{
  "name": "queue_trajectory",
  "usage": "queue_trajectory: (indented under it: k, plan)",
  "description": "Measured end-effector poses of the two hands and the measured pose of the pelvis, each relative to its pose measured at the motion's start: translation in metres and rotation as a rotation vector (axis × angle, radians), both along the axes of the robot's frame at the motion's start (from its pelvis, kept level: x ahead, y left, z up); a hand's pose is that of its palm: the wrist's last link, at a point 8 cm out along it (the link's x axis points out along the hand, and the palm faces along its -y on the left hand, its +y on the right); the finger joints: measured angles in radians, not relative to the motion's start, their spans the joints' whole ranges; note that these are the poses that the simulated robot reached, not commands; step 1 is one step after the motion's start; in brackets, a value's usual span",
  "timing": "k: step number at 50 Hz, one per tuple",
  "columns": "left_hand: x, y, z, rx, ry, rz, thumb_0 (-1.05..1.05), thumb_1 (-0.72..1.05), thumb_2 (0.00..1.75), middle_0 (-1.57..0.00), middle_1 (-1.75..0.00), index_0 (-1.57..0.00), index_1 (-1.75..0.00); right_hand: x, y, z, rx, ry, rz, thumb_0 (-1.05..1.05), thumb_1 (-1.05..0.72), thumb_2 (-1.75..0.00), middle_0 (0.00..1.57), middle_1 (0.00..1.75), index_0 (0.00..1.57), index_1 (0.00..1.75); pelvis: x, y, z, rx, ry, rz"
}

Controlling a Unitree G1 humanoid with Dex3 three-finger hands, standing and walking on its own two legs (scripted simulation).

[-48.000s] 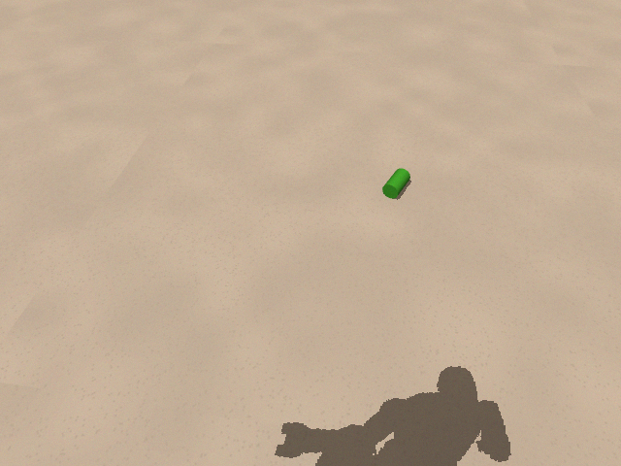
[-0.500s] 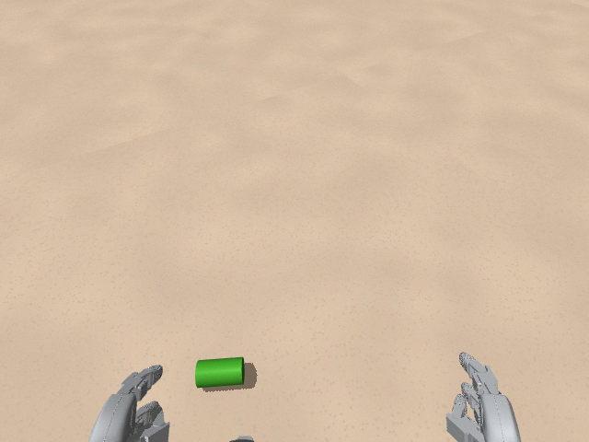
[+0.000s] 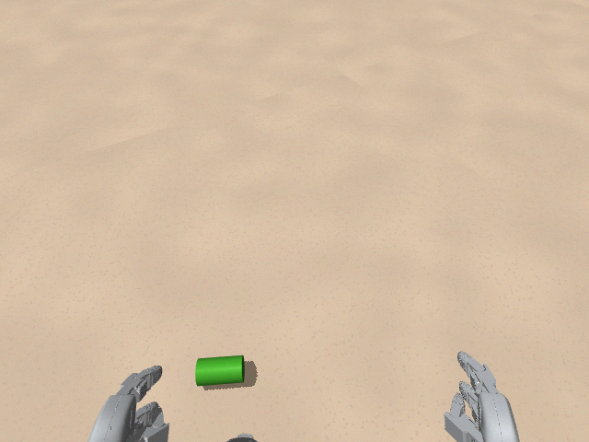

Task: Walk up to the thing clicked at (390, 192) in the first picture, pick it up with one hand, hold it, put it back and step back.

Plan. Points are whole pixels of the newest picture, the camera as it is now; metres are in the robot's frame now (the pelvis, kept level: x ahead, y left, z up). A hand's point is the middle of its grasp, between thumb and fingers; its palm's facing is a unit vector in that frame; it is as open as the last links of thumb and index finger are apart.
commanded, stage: home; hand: left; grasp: from above
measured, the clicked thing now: (220, 370) +0.43 +0.24 -0.67
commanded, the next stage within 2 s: stand in 0.12 s
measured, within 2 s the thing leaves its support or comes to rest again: neither
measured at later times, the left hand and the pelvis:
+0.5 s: hand out of the picture +0.11 +0.24 -0.11, palm faces +0.02 -0.94 -0.35, open 7.4 cm; pelvis -0.01 +0.01 +0.03, yaw +0 degrees
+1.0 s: hand out of the picture +0.02 +0.25 -0.10, palm faces +0.03 -0.94 -0.33, open 7.4 cm; pelvis -0.02 +0.01 +0.06, yaw +0 degrees
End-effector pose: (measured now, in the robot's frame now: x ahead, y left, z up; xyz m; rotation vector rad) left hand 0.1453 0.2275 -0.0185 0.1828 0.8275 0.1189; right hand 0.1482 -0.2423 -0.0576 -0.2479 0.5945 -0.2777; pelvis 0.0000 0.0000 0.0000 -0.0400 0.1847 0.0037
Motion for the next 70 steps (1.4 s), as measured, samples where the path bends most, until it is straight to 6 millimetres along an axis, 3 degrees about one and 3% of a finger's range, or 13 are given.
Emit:
queue_trajectory:
  k: [11, 16, 26, 34, 41, 56, 70]
  plan:
    - [0.0, 0.002, 0.001, 0.005, -0.011, -0.002, 0.02, 0.91, 0.9, -0.2, -0.3, -0.2, -0.3, -0.002, 0.001, 0.0, -0.001, 0.001, -0.002, 0.01, -0.9, -0.9, 0.21, 0.3, 0.21, 0.3, -0.002, 0.001, -0.001, -0.002, -0.002, 0.0]
    - [0.002, 0.02, -0.024, 0.106, -0.019, -0.043, 0.01, 0.91, 0.9, -0.2, -0.3, -0.21, -0.3, -0.011, -0.006, -0.019, -0.042, 0.269, 0.152, 0.01, -0.9, -0.9, 0.21, 0.3, 0.21, 0.3, -0.01, 0.001, 0.011, 0.03, -0.101, -0.002]
    - [-0.056, 0.059, -0.052, 0.136, 0.234, 0.053, 0.01, 0.91, 0.9, -0.2, -0.3, -0.21, -0.3, -0.053, -0.028, -0.016, 0.003, 0.48, 0.054, 0.01, -0.91, -0.9, 0.21, 0.3, 0.21, 0.3, -0.006, 0.007, 0.033, 0.038, -0.179, -0.006]
    - [-0.103, 0.062, -0.054, 0.109, 0.383, 0.108, 0.01, 0.91, 0.9, -0.2, -0.3, -0.2, -0.3, -0.079, -0.023, -0.012, 0.027, 0.577, 0.01, 0.01, -0.91, -0.9, 0.21, 0.29, 0.2, 0.3, -0.005, 0.011, 0.05, 0.036, -0.221, 0.0]
    - [-0.125, 0.061, -0.051, 0.098, 0.448, 0.121, 0.01, 0.91, 0.9, -0.2, -0.3, -0.21, -0.3, -0.092, -0.018, -0.009, 0.055, 0.611, -0.006, 0.01, -0.91, -0.9, 0.21, 0.29, 0.2, 0.3, -0.01, 0.012, 0.059, 0.036, -0.248, 0.001]
    - [-0.135, 0.069, -0.042, 0.12, 0.466, 0.121, 0.01, 0.91, 0.9, -0.2, -0.3, -0.21, -0.3, -0.109, -0.028, -0.005, 0.06, 0.647, -0.026, 0.01, -0.91, -0.9, 0.21, 0.29, 0.2, 0.3, -0.019, 0.009, 0.065, 0.036, -0.259, 0.004]
    - [-0.126, 0.066, -0.041, 0.118, 0.476, 0.111, 0.01, 0.91, 0.9, -0.2, -0.3, -0.21, -0.3, -0.112, -0.037, -0.004, 0.051, 0.674, -0.029, 0.01, -0.91, -0.9, 0.21, 0.29, 0.2, 0.3, -0.016, 0.005, 0.067, 0.036, -0.25, 0.003]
